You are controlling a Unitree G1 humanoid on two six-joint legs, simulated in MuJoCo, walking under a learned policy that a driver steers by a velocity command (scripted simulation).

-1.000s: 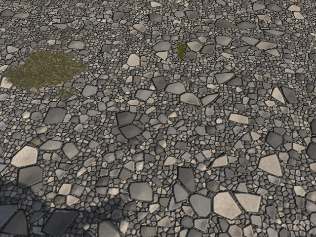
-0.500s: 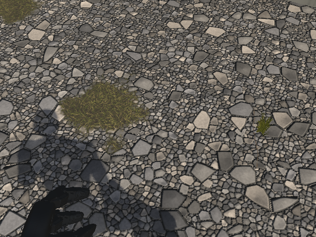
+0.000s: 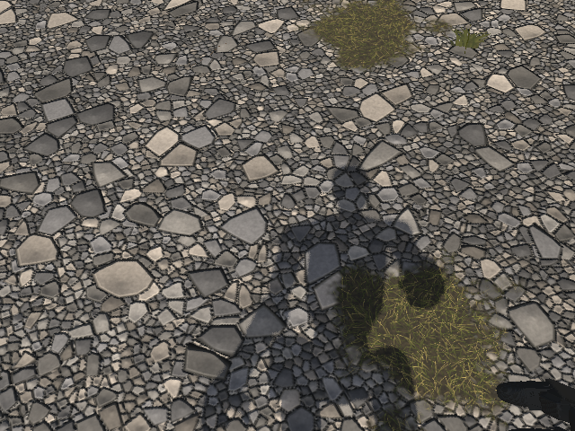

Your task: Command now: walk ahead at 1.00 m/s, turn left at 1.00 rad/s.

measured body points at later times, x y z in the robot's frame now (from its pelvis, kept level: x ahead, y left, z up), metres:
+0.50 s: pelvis +0.45 -0.01 +0.03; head +0.47 +0.00 +0.48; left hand +0.45 +0.30 -0.06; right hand +0.68 -0.24 -0.07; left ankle +0.30 +0.01 -0.58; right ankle +0.54 -0.13 -0.69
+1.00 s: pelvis +0.81 +0.27 +0.04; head +0.83 +0.29 +0.49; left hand +0.71 +0.53 -0.07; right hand +1.04 +0.10 -0.09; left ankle +0.77 +0.27 -0.69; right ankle +0.92 +0.14 -0.60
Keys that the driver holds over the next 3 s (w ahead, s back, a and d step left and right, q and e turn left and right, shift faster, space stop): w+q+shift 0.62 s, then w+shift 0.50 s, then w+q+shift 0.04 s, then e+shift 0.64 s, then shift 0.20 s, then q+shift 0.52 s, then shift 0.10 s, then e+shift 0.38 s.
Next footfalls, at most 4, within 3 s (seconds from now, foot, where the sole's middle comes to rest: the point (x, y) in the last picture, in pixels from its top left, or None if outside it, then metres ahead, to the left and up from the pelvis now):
0.38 right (368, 377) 0.58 -0.12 -0.73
0.82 left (198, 291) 0.80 0.30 -0.73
1.24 right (142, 168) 1.23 0.54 -0.73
1.64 left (53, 159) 1.27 0.82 -0.73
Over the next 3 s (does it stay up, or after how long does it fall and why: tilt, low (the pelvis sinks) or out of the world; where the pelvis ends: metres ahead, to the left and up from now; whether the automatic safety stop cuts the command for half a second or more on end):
stays up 1.22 0.70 0.04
